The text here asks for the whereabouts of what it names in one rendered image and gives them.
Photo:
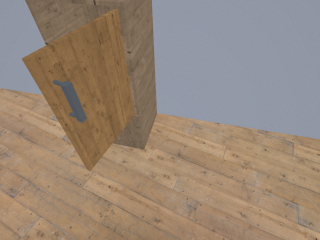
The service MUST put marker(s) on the handle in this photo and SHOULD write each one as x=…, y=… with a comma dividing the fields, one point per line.
x=73, y=100

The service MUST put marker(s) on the cupboard door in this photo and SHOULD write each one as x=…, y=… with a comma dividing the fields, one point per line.
x=92, y=58

